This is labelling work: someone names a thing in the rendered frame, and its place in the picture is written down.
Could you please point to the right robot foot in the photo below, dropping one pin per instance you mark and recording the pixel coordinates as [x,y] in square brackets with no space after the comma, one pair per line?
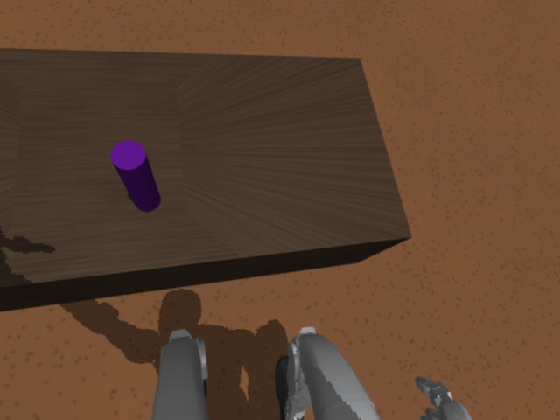
[282,386]

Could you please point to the can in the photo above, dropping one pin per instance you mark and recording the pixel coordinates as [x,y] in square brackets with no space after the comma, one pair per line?
[132,164]

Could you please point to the right robot hand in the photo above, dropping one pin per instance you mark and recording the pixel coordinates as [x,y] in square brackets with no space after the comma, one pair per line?
[441,398]

